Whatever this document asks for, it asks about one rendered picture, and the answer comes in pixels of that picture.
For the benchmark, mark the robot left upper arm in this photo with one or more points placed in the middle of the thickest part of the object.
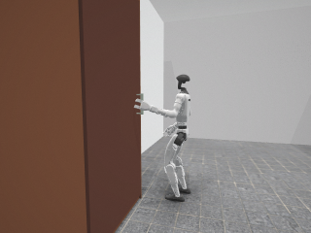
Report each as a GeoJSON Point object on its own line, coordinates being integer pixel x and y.
{"type": "Point", "coordinates": [180, 98]}

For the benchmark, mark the handle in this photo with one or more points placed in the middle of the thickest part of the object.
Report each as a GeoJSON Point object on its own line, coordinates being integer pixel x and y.
{"type": "Point", "coordinates": [142, 98]}

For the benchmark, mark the robot left forearm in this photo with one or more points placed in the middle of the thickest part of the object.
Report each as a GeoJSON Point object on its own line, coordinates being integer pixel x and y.
{"type": "Point", "coordinates": [162, 112]}

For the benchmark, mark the robot right forearm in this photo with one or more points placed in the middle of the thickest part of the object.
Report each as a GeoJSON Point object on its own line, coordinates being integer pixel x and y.
{"type": "Point", "coordinates": [176, 125]}

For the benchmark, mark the robot left thigh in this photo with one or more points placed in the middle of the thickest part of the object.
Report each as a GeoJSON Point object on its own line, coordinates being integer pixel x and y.
{"type": "Point", "coordinates": [171, 149]}

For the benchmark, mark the left robot hand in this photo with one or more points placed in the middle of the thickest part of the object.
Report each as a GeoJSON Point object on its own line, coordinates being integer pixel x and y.
{"type": "Point", "coordinates": [145, 106]}

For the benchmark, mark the wardrobe door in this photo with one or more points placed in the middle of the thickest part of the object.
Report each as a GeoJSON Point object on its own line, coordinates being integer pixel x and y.
{"type": "Point", "coordinates": [42, 154]}
{"type": "Point", "coordinates": [110, 77]}

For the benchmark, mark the right robot hand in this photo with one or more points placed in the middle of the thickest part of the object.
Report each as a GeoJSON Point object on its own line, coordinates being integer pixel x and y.
{"type": "Point", "coordinates": [170, 130]}

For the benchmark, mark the robot left foot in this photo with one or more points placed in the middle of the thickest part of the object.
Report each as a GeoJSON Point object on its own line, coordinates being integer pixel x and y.
{"type": "Point", "coordinates": [172, 197]}

